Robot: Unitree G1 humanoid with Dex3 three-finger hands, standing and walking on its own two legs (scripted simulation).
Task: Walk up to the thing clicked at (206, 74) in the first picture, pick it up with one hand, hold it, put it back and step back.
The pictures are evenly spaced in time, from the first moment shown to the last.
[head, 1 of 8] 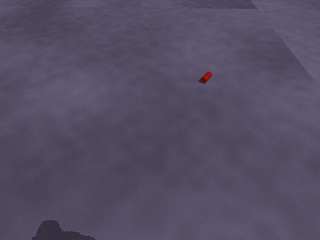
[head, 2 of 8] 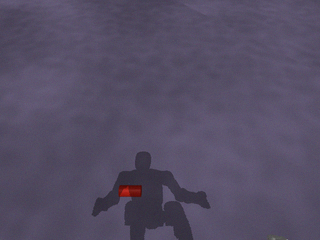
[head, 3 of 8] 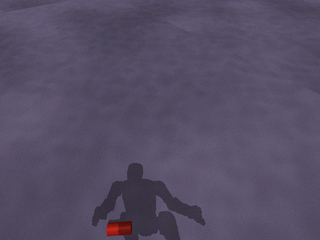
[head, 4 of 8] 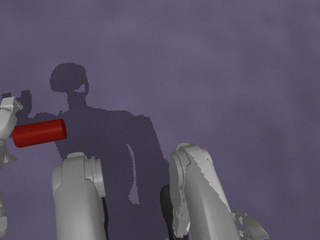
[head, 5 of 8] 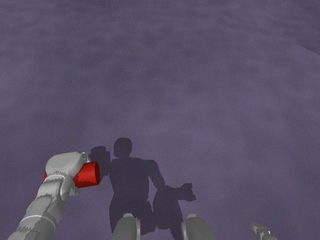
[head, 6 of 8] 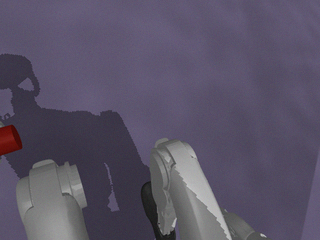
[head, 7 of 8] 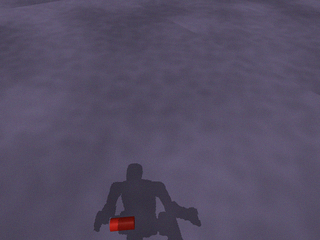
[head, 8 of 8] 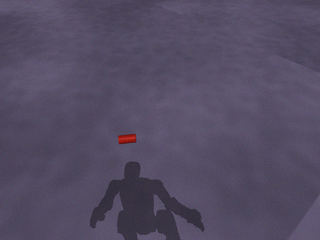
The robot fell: no
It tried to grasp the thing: yes
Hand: left
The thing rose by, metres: 0.69
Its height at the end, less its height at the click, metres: +0.00
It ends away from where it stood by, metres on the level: 0.01
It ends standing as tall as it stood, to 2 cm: yes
